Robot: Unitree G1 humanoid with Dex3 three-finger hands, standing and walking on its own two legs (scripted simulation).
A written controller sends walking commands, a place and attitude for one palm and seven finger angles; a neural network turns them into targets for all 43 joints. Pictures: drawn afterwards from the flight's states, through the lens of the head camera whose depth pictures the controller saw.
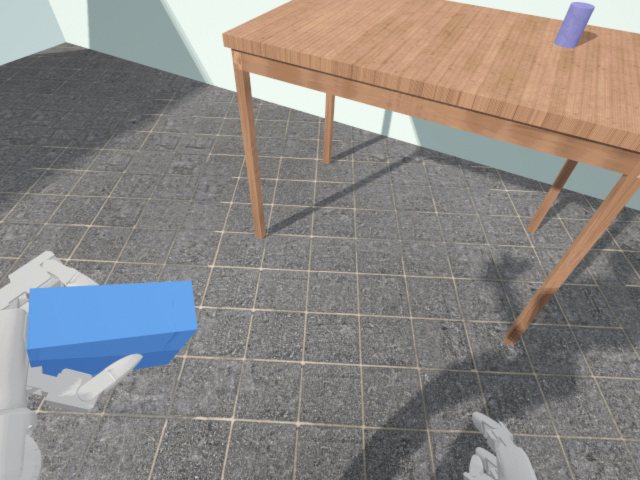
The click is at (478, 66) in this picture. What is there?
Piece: table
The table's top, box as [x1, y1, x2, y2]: [222, 0, 639, 151]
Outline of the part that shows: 222,33 224,46 639,151 638,33 586,25 577,45 574,48 564,48 557,46 553,43 562,20 446,0 291,0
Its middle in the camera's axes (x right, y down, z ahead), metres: +0.38 -0.60 +1.17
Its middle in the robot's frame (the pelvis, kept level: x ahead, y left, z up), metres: +1.30 -0.32 +0.06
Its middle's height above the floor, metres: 0.83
